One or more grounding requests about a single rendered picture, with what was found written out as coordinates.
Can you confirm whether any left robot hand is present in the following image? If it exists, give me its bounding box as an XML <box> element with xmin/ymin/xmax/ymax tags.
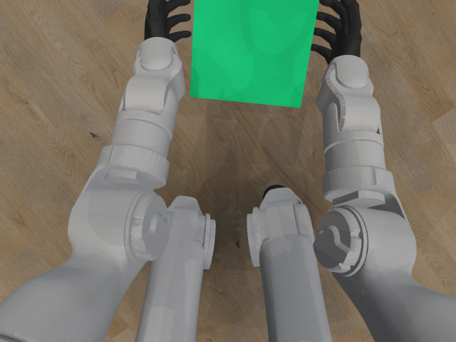
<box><xmin>144</xmin><ymin>0</ymin><xmax>192</xmax><ymax>42</ymax></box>

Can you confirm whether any carton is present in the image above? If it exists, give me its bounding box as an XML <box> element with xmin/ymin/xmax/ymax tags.
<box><xmin>190</xmin><ymin>0</ymin><xmax>319</xmax><ymax>108</ymax></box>

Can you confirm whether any robot right upper arm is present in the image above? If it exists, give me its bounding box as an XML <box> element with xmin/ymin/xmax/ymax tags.
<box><xmin>313</xmin><ymin>205</ymin><xmax>456</xmax><ymax>342</ymax></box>

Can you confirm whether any robot left thigh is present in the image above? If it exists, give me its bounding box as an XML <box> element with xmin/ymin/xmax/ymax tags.
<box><xmin>135</xmin><ymin>206</ymin><xmax>216</xmax><ymax>342</ymax></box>

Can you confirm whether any right robot forearm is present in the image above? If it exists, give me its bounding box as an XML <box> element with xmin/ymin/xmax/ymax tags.
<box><xmin>316</xmin><ymin>55</ymin><xmax>417</xmax><ymax>248</ymax></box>

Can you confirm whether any robot right thigh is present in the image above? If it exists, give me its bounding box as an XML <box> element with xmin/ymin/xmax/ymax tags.
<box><xmin>247</xmin><ymin>199</ymin><xmax>333</xmax><ymax>342</ymax></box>

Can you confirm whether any robot left upper arm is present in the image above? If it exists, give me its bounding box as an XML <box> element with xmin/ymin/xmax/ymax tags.
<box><xmin>0</xmin><ymin>187</ymin><xmax>170</xmax><ymax>342</ymax></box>

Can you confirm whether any right robot hand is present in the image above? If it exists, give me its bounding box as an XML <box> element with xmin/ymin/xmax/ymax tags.
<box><xmin>311</xmin><ymin>0</ymin><xmax>362</xmax><ymax>65</ymax></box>

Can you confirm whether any left robot forearm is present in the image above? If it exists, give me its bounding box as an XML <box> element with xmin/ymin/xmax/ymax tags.
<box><xmin>68</xmin><ymin>37</ymin><xmax>186</xmax><ymax>238</ymax></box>

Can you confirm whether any robot thigh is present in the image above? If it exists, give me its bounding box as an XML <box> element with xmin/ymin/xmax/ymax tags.
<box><xmin>247</xmin><ymin>199</ymin><xmax>333</xmax><ymax>342</ymax></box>
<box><xmin>135</xmin><ymin>206</ymin><xmax>216</xmax><ymax>342</ymax></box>

